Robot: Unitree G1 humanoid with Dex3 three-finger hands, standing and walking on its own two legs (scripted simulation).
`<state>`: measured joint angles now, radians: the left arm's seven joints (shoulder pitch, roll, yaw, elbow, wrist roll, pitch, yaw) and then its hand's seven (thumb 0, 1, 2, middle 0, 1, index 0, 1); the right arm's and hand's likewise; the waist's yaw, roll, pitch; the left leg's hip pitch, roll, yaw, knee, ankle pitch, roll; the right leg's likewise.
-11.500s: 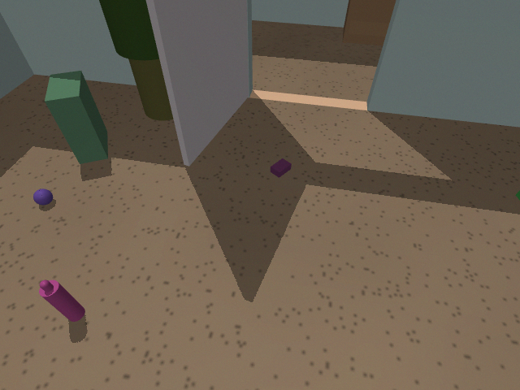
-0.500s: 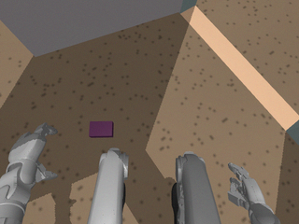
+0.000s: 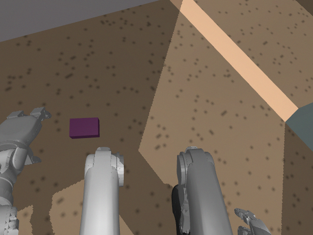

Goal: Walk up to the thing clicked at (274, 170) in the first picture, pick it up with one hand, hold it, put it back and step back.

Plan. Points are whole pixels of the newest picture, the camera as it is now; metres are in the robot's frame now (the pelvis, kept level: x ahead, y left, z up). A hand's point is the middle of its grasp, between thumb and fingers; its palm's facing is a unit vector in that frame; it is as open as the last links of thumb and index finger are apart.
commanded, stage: rise first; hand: left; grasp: from above
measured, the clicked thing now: (85, 128) +0.45 +0.25 -0.34
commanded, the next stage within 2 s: approach in 0.98 s
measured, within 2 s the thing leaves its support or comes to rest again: neither
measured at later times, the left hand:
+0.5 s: hand (44, 136) +0.37 +0.33 -0.20, palm faces -0.45 -0.08 -0.89, open 12.5 cm
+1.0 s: hand (52, 133) +0.39 +0.31 -0.21, palm faces -0.45 -0.10 -0.89, open 12.0 cm
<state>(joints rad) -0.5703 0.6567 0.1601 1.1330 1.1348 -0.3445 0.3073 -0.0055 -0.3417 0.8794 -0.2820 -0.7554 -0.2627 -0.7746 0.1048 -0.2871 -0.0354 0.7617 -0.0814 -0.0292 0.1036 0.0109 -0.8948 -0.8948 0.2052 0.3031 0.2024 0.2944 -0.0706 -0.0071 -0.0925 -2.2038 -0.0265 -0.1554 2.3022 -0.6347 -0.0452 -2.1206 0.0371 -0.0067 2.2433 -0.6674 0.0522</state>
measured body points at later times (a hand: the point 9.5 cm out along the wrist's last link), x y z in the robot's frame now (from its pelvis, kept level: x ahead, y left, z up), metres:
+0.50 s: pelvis +0.01 +0.00 -0.02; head +0.22 +0.07 +0.37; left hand +0.39 +0.33 -0.15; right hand +0.13 -0.27 -0.15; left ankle +0.10 +0.13 -0.33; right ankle +0.11 -0.14 -0.32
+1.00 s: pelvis +0.02 -0.01 -0.03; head +0.24 +0.05 +0.35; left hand +0.41 +0.31 -0.16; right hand +0.12 -0.28 -0.16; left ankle +0.10 +0.13 -0.33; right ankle +0.11 -0.14 -0.33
